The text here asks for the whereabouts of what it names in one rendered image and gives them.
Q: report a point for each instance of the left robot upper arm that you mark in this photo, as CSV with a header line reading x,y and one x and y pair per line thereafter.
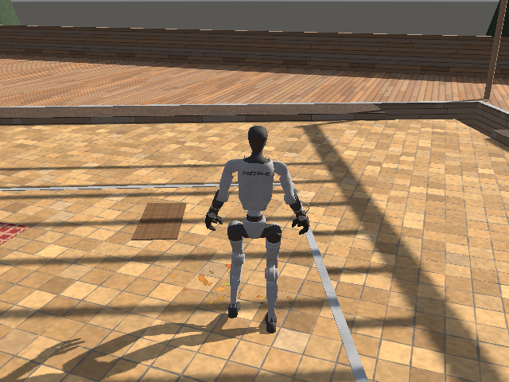
x,y
226,179

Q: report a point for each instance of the robot head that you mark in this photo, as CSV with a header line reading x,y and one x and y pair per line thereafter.
x,y
257,136

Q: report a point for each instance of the robot right hand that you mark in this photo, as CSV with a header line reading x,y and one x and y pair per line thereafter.
x,y
304,223

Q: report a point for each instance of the robot left hand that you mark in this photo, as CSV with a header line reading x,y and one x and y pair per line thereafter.
x,y
208,221

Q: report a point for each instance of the right robot forearm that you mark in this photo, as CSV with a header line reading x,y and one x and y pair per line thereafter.
x,y
298,209

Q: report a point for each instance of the right robot upper arm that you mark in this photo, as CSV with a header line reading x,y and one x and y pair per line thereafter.
x,y
280,168

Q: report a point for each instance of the robot right thigh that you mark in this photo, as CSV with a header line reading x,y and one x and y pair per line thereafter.
x,y
273,242

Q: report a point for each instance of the left robot forearm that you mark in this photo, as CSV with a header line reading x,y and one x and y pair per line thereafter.
x,y
215,207

